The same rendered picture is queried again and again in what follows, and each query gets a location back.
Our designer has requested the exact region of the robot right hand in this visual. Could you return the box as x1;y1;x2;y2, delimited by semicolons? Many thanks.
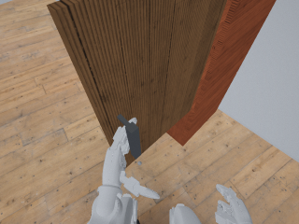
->
215;184;253;224

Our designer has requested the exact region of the right robot thigh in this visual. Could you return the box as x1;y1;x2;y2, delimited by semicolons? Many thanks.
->
169;205;202;224

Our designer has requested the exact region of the robot thigh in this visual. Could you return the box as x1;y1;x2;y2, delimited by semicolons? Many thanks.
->
116;197;138;224
169;205;202;224

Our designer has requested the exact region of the left robot thigh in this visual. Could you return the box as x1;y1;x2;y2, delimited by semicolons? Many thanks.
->
116;197;138;224

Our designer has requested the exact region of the robot left hand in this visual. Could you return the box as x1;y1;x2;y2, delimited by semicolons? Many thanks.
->
102;118;160;200

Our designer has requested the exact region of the cupboard door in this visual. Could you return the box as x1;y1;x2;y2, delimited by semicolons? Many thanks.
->
47;0;227;168

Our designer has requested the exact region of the robot left forearm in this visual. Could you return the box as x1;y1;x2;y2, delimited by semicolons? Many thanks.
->
87;185;123;224

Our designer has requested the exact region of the handle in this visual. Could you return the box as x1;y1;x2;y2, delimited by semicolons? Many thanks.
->
117;114;141;159

